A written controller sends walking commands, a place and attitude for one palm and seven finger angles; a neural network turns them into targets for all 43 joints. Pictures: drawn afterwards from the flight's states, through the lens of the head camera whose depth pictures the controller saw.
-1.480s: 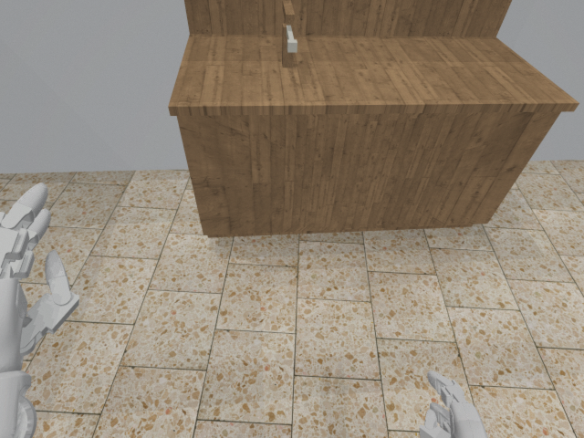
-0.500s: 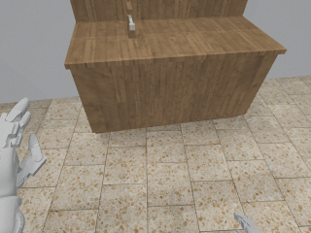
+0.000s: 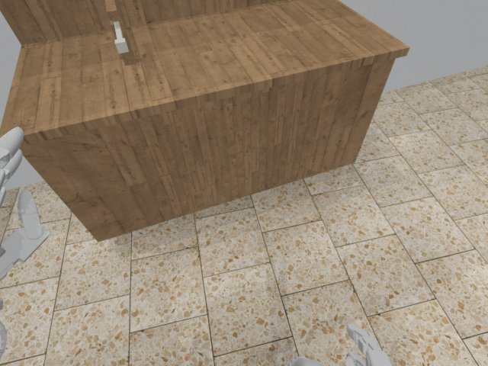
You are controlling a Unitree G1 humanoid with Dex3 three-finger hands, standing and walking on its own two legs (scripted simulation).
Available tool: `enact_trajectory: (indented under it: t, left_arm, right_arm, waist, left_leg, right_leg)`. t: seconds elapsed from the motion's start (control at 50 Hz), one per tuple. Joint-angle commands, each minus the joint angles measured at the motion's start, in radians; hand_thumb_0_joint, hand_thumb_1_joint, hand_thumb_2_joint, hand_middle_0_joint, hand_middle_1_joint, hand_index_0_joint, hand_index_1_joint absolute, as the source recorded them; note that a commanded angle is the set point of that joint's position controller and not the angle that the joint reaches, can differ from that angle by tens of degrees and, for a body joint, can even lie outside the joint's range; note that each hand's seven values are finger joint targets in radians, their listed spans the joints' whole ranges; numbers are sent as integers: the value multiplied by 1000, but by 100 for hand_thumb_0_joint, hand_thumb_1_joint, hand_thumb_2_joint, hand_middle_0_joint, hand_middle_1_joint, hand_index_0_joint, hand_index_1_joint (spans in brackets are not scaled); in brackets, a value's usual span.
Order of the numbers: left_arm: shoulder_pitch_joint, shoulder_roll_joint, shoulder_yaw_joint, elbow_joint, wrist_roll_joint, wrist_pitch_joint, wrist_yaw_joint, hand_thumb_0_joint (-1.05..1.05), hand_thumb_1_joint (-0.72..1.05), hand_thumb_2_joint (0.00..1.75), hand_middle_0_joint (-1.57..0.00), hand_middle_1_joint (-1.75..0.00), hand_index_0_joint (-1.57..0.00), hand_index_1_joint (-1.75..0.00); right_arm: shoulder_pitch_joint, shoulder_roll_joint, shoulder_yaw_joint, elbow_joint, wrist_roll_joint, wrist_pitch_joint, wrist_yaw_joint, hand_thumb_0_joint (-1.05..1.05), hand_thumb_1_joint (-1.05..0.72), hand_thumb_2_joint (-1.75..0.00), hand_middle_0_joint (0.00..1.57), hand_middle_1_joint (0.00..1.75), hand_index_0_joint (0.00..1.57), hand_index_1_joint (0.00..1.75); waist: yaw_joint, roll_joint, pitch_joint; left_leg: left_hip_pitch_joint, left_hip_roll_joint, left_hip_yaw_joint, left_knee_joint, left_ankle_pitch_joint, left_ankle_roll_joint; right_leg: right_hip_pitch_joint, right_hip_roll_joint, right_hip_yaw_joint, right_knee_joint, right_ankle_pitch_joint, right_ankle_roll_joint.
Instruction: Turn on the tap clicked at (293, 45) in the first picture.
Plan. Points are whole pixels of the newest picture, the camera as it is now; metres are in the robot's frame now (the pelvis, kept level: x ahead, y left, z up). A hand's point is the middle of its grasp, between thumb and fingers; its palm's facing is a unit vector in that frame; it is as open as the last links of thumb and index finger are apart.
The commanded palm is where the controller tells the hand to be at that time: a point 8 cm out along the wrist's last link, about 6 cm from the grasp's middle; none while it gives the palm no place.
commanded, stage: walk to a spot facing it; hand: left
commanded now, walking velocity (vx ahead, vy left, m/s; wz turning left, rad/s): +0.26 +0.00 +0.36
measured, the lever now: (121, 45) +0.87 +0.38 +0.09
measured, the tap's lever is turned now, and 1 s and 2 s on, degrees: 0 0 0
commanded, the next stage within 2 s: take the last steps up to it in 0.12 s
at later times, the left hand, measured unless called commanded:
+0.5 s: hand (67, 154) +0.34 +0.25 +0.20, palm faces +0.52 -0.79 -0.32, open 7.4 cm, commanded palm +0.29 +0.28 +0.20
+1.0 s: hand (157, 103) +0.47 +0.16 +0.19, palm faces +0.44 -0.79 -0.44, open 7.4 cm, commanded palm +0.40 +0.21 +0.20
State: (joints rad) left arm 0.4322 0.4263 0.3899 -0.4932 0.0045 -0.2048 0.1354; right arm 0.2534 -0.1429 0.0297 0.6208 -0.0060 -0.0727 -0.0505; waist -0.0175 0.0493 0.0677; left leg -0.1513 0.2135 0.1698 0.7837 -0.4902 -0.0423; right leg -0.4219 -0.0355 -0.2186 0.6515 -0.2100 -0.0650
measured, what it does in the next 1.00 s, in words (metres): walks ahead: left foot, then right foot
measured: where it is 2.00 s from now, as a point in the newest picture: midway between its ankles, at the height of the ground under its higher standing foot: (267, 298)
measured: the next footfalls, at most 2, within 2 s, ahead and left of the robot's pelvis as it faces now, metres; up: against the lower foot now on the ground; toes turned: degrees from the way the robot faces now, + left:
left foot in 0.46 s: +0.23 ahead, +0.12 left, +0.00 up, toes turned +14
right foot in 0.84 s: +0.31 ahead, -0.16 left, +0.00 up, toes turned -7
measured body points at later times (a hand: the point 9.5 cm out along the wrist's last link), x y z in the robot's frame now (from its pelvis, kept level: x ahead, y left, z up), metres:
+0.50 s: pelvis +0.15 -0.01 +0.01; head +0.15 +0.01 +0.46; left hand +0.31 +0.29 +0.21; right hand +0.33 -0.23 -0.07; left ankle +0.19 +0.11 -0.71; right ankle +0.08 -0.08 -0.70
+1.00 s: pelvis +0.25 -0.08 +0.02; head +0.28 -0.11 +0.47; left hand +0.44 +0.20 +0.21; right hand +0.41 -0.32 -0.10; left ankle +0.21 +0.06 -0.62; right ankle +0.27 -0.15 -0.71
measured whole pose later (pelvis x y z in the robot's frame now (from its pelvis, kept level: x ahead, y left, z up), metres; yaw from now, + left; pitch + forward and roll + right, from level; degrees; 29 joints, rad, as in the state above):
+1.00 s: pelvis +0.25 -0.08 +0.02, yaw +3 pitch +0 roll +1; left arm 0.43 0.30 0.32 -0.44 -0.01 -0.20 0.15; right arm 0.19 -0.26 -0.03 0.68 0.00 -0.04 -0.06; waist 0.00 0.05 0.06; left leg -0.51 0.08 0.05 1.22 -0.39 -0.02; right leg -0.27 -0.05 -0.17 0.58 -0.30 -0.06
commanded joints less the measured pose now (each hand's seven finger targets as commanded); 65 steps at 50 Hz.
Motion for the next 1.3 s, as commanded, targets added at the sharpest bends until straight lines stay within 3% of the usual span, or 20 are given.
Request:
enact_trajectory:
  t: [0.0, 0.06, 0.14, 0.26, 0.38, 0.42, 0.44, 0.46, 0.48, 0.52, 0.6, 0.78, 0.8, 0.82, 0.84, 0.88, 0.92, 1.0, 1.16, 1.28]
  left_arm:
    - [-43, 179, 174, -217, -25, -66, 22, 0, 90, 90, -20, -30, -20, -30]
    - [74, 180, 192, -264, -20, -91, 27, 0, 90, 90, -20, -30, -20, -30]
    - [81, 171, 195, -292, -29, -106, 36, 0, 90, 90, -20, -30, -20, -30]
    - [119, 120, 158, -213, -40, -85, 51, 0, 90, 90, -20, -30, -20, -30]
    - [-80, 108, 72, -226, -28, -68, 66, 0, 90, 90, -20, -30, -20, -30]
    - [-167, 104, 35, -260, -26, -76, 63, 0, 90, 90, -20, -30, -20, -30]
    - [-183, 100, 42, -265, -31, -82, 65, 0, 90, 90, -20, -30, -20, -30]
    - [-208, 110, 34, -261, -24, -92, 64, 0, 90, 90, -20, -30, -20, -30]
    - [-198, 158, 60, -232, -18, -89, 61, 0, 90, 90, -20, -30, -20, -30]
    - [-198, 151, 66, -292, -14, -83, 49, 0, 90, 90, -20, -30, -20, -30]
    - [-9, 109, 98, -322, -30, -81, 39, 0, 90, 90, -20, -30, -20, -30]
    - [-75, 58, 52, -102, -23, -48, 37, 0, 90, 90, -20, -30, -20, -30]
    - [-93, 62, 40, -106, -17, -42, 38, 0, 90, 90, -20, -30, -20, -30]
    - [-108, 117, 64, -114, -6, -41, 44, 0, 90, 90, -20, -30, -20, -30]
    - [-111, 156, 97, -121, -12, -34, 50, 0, 90, 90, -20, -30, -20, -30]
    - [-162, 144, 83, -178, -21, -55, 38, 0, 90, 90, -20, -30, -20, -30]
    - [-78, 152, 112, -208, -16, -73, 41, 0, 90, 90, -20, -30, -20, -30]
    - [9, 154, 150, -224, -22, -107, 47, 0, 90, 90, -20, -30, -20, -30]
    - [63, 99, 119, -162, -40, -92, 54, 0, 90, 90, -20, -30, -20, -30]
    - [-110, 107, 58, -195, -28, -85, 55, 0, 90, 90, -20, -30, -20, -30]
  right_arm:
    - [-150, -149, -79, -152, 6, -40, 3, 0, -90, -90, 20, 30, 20, 30]
    - [-159, -144, -70, -122, 9, -10, 16, 0, -90, -90, 20, 30, 20, 30]
    - [-149, -149, -82, -133, 6, 11, 4, 0, -90, -90, 20, 30, 20, 30]
    - [-110, -136, -81, -170, 2, 0, -10, 0, -90, -90, 20, 30, 20, 30]
    - [-97, -149, -78, -175, 0, -16, -32, 0, -90, -90, 20, 30, 20, 30]
    - [-95, -175, -85, -181, 5, -22, -43, 0, -90, -90, 20, 30, 20, 30]
    - [-103, -187, -82, -184, 7, -24, -40, 0, -90, -90, 20, 30, 20, 30]
    - [-110, -170, -69, -196, 8, -29, -31, 0, -90, -90, 20, 30, 20, 30]
    - [-131, -155, -48, -180, -11, -34, -31, 0, -90, -90, 20, 30, 20, 30]
    - [-141, -154, -63, -166, 1, -38, -20, 0, -90, -90, 20, 30, 20, 30]
    - [-117, -168, -79, -165, 4, -55, 2, 0, -90, -90, 20, 30, 20, 30]
    - [-109, -161, -72, -152, 15, -53, -25, 0, -90, -90, 20, 30, 20, 30]
    - [-113, -146, -69, -153, 20, -51, -29, 0, -90, -90, 20, 30, 20, 30]
    - [-109, -123, -66, -155, 19, -43, -29, 0, -90, -90, 20, 30, 20, 30]
    - [-164, -130, -58, -169, 16, -50, -28, 0, -90, -90, 20, 30, 20, 30]
    - [-140, -162, -77, -135, 11, -61, -19, 0, -90, -90, 20, 30, 20, 30]
    - [-168, -156, -69, -122, 12, -38, -17, 0, -90, -90, 20, 30, 20, 30]
    - [-147, -157, -80, -125, 9, -15, -13, 0, -90, -90, 20, 30, 20, 30]
    - [-97, -158, -95, -177, 13, -27, -6, 0, -90, -90, 20, 30, 20, 30]
    - [-82, -174, -96, -172, 12, -30, -22, 0, -90, -90, 20, 30, 20, 30]
  waist:
    - [19, -232, -279]
    - [18, -91, -216]
    - [-2, -99, -190]
    - [28, -170, -181]
    - [16, -155, -168]
    - [-12, -4, -183]
    - [-1, 174, -213]
    - [12, 234, -185]
    - [2, 243, -169]
    - [12, 169, -128]
    - [26, 181, -170]
    - [18, 95, -148]
    - [21, 2, -168]
    - [19, -255, -198]
    - [51, -389, -175]
    - [25, -279, -164]
    - [24, -152, -150]
    - [3, -113, -174]
    - [34, -191, -172]
    - [3, -107, -158]
  left_leg:
    - [-517, -119, -205, 654, -20, 52]
    - [-557, -75, -209, 662, 115, 23]
    - [-508, -58, -170, 457, 202, 9]
    - [-380, -120, -20, 13, 242, 29]
    - [-119, -175, 43, -243, 313, 57]
    - [78, -103, -100, -338, 335, 112]
    - [198, 87, -388, -398, 436, 204]
    - [220, 214, -592, -461, 516, 285]
    - [161, 245, -644, -501, 414, 301]
    - [91, 207, -510, -489, 348, 286]
    - [-5, 98, -230, -492, 337, 206]
    - [-115, 35, -58, -312, 133, 122]
    - [-154, -18, -13, -150, 107, 106]
    - [-341, -111, 21, 135, 35, 75]
    - [-544, -181, -59, 368, -105, 51]
    - [-551, -122, -193, 488, 40, 34]
    - [-570, -103, -191, 503, 103, 18]
    - [-535, -95, -148, 336, 193, 12]
    - [-382, -136, -27, -90, 256, 41]
    - [-78, -185, 17, -307, 328, 72]
  right_leg:
    - [499, -380, 710, -322, 82, -126]
    - [389, -354, 470, -300, 123, -128]
    - [291, -320, 236, -323, 254, -93]
    - [360, -271, 166, -261, 487, -68]
    - [284, -229, 170, -171, 260, -38]
    - [138, -165, 143, 72, 196, 14]
    - [-20, -52, 94, 263, -122, 61]
    - [-157, 4, 150, 435, -413, 62]
    - [-194, -22, 218, 546, -389, 55]
    - [-215, -56, 238, 549, -327, 63]
    - [-101, -47, 149, 364, -173, 76]
    - [231, 28, 4, -155, -75, 93]
    - [290, -20, 89, -223, -86, 64]
    - [406, -221, 431, -312, -81, -28]
    - [473, -379, 709, -368, 56, -125]
    - [421, -365, 639, -375, 13, -114]
    - [419, -327, 487, -326, 199, -116]
    - [424, -278, 276, -315, 413, -92]
    - [433, -260, 279, -298, 390, -85]
    - [294, -214, 221, -102, 336, -37]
